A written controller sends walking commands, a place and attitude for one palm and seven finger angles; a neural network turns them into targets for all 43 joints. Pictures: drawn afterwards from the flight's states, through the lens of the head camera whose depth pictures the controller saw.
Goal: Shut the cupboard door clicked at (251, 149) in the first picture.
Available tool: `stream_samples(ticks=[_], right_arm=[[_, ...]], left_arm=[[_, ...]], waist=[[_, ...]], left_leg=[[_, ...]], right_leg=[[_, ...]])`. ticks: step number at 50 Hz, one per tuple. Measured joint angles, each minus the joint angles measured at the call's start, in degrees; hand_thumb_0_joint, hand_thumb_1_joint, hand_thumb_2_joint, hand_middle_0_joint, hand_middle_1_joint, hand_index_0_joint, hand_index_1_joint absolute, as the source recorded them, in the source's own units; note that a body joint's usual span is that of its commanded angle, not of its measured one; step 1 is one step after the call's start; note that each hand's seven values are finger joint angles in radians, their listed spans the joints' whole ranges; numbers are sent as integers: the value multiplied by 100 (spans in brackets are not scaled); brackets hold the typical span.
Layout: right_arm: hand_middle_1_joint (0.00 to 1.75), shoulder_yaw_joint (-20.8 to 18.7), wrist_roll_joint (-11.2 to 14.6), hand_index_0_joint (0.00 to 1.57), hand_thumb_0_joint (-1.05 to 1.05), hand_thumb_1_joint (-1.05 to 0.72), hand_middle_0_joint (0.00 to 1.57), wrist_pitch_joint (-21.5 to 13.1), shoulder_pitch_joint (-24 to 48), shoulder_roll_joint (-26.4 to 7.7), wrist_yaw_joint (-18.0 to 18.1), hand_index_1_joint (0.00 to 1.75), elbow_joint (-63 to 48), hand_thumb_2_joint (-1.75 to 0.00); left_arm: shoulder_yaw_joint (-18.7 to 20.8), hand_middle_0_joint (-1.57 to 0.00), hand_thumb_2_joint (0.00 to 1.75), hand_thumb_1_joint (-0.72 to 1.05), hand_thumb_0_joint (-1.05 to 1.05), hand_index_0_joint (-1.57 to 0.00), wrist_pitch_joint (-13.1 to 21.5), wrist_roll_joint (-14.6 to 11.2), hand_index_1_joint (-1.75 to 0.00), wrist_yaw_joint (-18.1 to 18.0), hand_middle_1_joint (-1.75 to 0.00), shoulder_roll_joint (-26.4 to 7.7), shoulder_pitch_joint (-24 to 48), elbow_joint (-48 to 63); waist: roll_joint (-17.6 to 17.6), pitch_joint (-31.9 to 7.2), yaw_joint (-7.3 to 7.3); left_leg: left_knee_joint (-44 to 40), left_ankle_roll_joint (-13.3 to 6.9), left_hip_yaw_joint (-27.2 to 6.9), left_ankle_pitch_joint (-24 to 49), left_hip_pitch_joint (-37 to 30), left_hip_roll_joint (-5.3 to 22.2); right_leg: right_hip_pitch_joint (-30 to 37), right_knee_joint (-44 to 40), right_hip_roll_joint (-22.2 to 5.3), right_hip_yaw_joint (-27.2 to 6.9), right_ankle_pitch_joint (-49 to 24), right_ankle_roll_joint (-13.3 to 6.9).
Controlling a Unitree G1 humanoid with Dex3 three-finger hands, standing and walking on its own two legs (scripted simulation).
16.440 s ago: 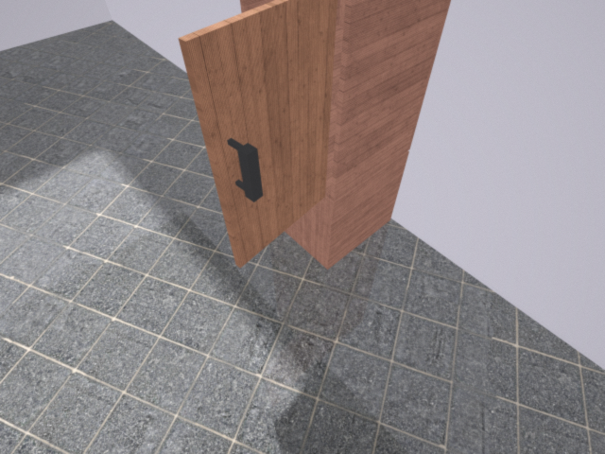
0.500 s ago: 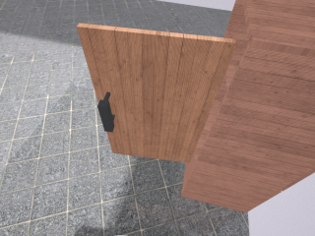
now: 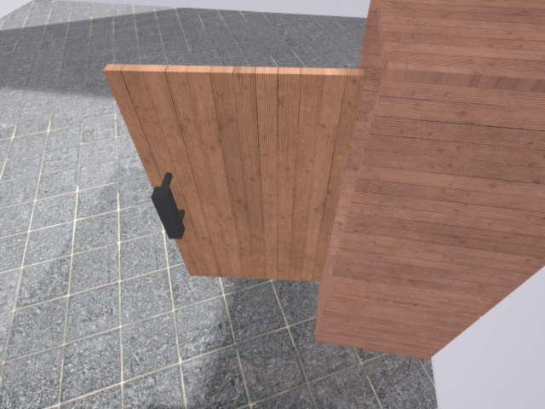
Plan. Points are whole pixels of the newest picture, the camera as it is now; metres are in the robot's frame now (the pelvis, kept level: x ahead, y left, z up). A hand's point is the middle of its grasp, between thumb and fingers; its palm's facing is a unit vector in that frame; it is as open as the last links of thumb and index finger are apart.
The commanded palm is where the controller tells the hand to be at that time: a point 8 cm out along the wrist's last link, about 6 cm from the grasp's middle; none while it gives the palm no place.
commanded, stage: come to a stop and stand still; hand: left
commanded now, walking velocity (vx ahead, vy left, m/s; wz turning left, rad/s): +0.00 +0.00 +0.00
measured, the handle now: (172, 205) +0.46 +0.22 -0.01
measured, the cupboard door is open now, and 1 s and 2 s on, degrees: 97 97 97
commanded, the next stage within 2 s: look again from close up in 1.48 s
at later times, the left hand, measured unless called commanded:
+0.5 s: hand out of the picture -0.06 +0.17 -0.17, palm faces +0.02 -0.98 -0.19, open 7.3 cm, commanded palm none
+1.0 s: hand out of the picture -0.12 +0.22 -0.18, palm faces +0.07 -0.98 -0.17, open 7.3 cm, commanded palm none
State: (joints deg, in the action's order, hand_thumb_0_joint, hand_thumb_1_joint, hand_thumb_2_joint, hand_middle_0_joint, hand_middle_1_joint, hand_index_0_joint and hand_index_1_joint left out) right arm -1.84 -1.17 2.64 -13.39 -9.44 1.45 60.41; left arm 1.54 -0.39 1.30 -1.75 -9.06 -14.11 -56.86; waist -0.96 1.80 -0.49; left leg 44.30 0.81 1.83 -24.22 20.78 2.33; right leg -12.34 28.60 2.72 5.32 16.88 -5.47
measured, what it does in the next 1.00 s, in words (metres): walks backwards: left foot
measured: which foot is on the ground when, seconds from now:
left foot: up 0.00-0.10, down 0.12-1.00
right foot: down 0.00-1.00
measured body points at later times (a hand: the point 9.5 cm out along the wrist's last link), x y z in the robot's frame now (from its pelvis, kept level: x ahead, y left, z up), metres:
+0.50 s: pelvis -0.05 +0.01 +0.00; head -0.04 +0.00 +0.45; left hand -0.06 +0.22 -0.16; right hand -0.05 -0.21 -0.16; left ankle -0.03 +0.11 -0.74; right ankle -0.01 -0.06 -0.74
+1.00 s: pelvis -0.08 +0.06 +0.00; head -0.09 +0.06 +0.45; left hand -0.12 +0.28 -0.16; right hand -0.07 -0.16 -0.16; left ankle -0.03 +0.12 -0.73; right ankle -0.02 -0.06 -0.73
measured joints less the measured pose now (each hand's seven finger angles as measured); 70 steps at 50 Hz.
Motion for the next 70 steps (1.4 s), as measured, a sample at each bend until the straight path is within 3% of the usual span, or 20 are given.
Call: stream_samples(ticks=[3,7,11,17,23,28,34,43,48,53,58,64,67,70], right_arm=[[30,24,16,20,0,-91,19,-24,-90,59,4,30,108,-90],[30,78,20,20,0,-92,19,-138,-166,152,61,30,262,-90],[30,165,14,20,1,-93,19,-244,-240,272,104,30,438,-90],[30,236,22,20,1,-92,19,-266,-330,293,117,30,536,-90],[30,120,71,20,1,-93,20,-301,-280,67,82,30,76,-90],[30,105,-13,19,1,-92,19,-228,-526,85,-20,30,47,-90],[30,135,-97,19,0,-91,19,-204,-837,188,-76,30,58,-90],[30,150,-39,20,0,-90,20,-146,-732,183,-61,30,126,-90],[30,113,-45,20,0,-90,20,-124,-508,120,-83,30,43,-90],[30,70,-54,20,1,-91,20,-185,-337,63,-51,30,-100,-90],[30,84,-42,20,0,-91,19,-274,-376,61,-21,30,-24,-90],[30,122,-2,20,0,-91,19,-257,-366,74,7,30,127,-90],[30,144,2,20,0,-91,19,-286,-313,124,0,30,130,-90],[30,133,16,20,1,-92,20,-323,-228,102,25,30,177,-90]], left_arm=[[-10,-20,90,93,0,-21,38,-6,-30,-8,-30,-12,-60,-85],[-21,-20,90,93,1,-21,50,-57,-30,-16,-30,-28,-111,-266],[-36,-20,90,93,1,-20,23,-101,-30,-21,-30,-50,-161,-507],[-135,-20,90,93,1,-20,33,-113,-30,23,-30,96,-278,-732],[-200,-20,90,92,0,-21,176,-98,-30,-158,-30,311,-388,-635],[-161,-20,90,91,1,-21,54,-63,-30,-95,-30,192,-494,-644],[-84,-20,90,91,1,-20,-8,-29,-30,-57,-30,66,-472,-457],[-40,-20,90,91,0,-20,-65,25,-30,-8,-30,115,-529,-288],[-48,-20,90,91,0,-20,-59,25,-30,-19,-30,194,-785,-362],[-46,-20,90,91,0,-20,-74,-19,-30,-19,-30,235,-909,-478],[-53,-20,90,91,1,-20,-113,-5,-30,3,-30,193,-781,-508],[-73,-20,90,91,0,-20,-113,37,-30,2,-30,181,-643,-432],[-81,-20,90,91,0,-20,-77,27,-30,-15,-30,159,-618,-413],[-111,-20,90,91,0,-20,-17,8,-30,-46,-30,169,-541,-459]], waist=[[43,-56,29],[99,-59,38],[317,-35,126],[198,-50,147],[-178,261,-16],[-102,-10,-83],[-6,-307,-74],[35,-117,46],[-12,-121,94],[43,-125,32],[189,-94,50],[264,-150,126],[299,-168,125],[221,-69,84]], left_leg=[[-200,48,7,-4,-270,15],[-1436,-11,11,597,-920,14],[-1808,4,124,784,-1197,-60],[-2137,-3,129,1009,-1379,-90],[-1391,-86,117,649,-856,-11],[-1336,-234,125,926,-824,-138],[-1404,-393,202,1033,-631,-276],[-1455,-627,388,1204,-530,-543],[-1358,-595,326,1020,-446,-575],[-1246,-484,270,926,-265,-547],[-1395,-767,350,1246,-363,-560],[-1790,-878,487,1392,-549,-696],[-1927,-895,563,1450,-552,-760],[-2051,-847,565,1505,-605,-739]], right_leg=[[24,-114,80,20,-83,-35],[-11,-41,170,78,-64,-29],[197,-301,110,-35,-226,16],[389,-639,97,-44,-451,32],[203,-597,185,11,-671,98],[76,-268,49,14,-529,146],[-254,10,-84,-76,-118,271],[-592,449,-335,-286,-8,391],[-574,345,-303,-331,-91,385],[-618,194,-260,-313,-148,392],[-623,286,-242,-411,17,429],[-499,725,-371,-523,257,408],[-181,317,-441,-570,223,393],[8,-126,-427,-580,-267,572]])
